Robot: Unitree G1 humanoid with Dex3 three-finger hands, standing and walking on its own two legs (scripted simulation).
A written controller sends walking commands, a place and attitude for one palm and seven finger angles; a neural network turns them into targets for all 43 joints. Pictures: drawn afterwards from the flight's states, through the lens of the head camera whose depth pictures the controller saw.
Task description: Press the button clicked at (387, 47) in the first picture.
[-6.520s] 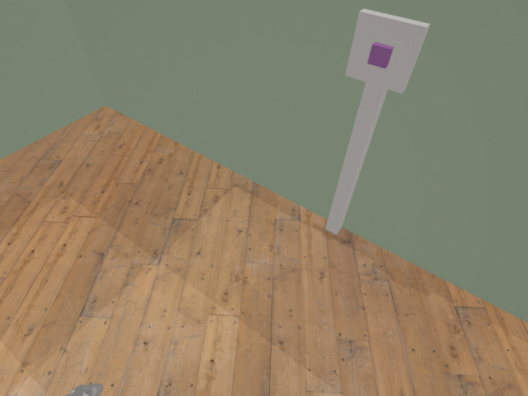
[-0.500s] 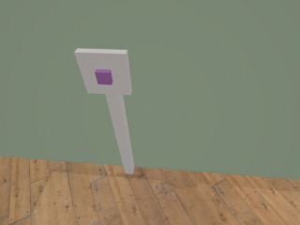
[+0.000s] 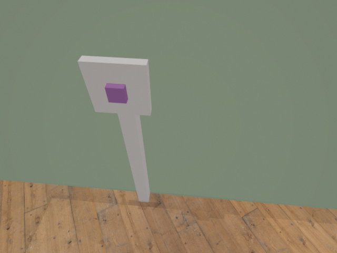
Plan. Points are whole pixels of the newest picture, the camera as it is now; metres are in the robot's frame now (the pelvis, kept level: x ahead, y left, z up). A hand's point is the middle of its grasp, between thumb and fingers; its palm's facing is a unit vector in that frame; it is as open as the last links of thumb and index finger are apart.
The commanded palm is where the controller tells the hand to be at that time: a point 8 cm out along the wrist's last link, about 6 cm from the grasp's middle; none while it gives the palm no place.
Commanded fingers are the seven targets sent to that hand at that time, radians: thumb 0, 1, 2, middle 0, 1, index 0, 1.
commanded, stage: come to a stop and stand still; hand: left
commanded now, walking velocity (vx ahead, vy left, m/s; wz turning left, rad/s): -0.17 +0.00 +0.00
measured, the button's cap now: (117, 92) +0.51 +0.18 +0.11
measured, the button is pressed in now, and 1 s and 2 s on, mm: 0 0 0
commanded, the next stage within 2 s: look again from close up in 0.98 s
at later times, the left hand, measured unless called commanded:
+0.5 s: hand out of the picture +0.05 +0.19 -0.16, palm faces +0.03 -0.97 -0.25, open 7.4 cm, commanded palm none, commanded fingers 0.00 0.90 0.90 -0.20 -0.30 -0.20 -0.30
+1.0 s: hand out of the picture -0.05 +0.20 -0.16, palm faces +0.03 -0.98 -0.21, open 7.4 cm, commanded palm none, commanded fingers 0.00 0.90 0.90 -0.20 -0.30 -0.20 -0.30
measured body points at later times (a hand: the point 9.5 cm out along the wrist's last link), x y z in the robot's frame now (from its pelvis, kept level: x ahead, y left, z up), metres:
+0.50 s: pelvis -0.01 +0.00 +0.00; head +0.00 +0.00 +0.45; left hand +0.05 +0.24 -0.14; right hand +0.06 -0.24 -0.15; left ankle -0.02 +0.11 -0.72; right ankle +0.01 -0.10 -0.73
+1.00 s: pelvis -0.04 +0.02 +0.01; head -0.04 +0.02 +0.46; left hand -0.05 +0.26 -0.14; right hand -0.05 -0.20 -0.15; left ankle -0.01 +0.11 -0.73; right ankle +0.01 -0.10 -0.72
